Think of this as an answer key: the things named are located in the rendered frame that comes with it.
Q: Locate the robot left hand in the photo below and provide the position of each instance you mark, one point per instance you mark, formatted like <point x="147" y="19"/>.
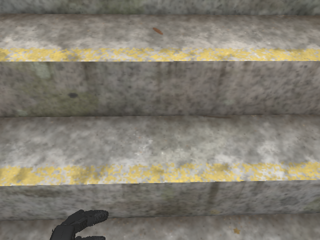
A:
<point x="77" y="222"/>

